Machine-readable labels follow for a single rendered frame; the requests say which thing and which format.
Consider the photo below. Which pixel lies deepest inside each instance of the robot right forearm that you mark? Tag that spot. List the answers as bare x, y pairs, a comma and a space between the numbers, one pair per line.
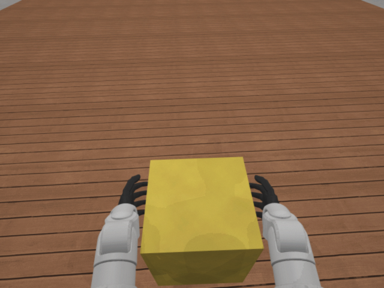
290, 251

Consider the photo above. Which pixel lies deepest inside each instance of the robot left forearm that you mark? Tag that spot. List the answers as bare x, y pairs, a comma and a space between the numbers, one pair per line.
116, 252

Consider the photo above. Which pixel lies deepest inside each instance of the carton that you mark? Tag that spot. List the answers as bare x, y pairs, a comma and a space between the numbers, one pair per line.
200, 224

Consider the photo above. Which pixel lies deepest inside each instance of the right robot hand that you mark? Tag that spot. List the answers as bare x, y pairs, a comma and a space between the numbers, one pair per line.
268, 196

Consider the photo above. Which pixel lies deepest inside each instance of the left robot hand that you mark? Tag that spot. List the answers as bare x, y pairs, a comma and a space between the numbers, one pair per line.
128, 195

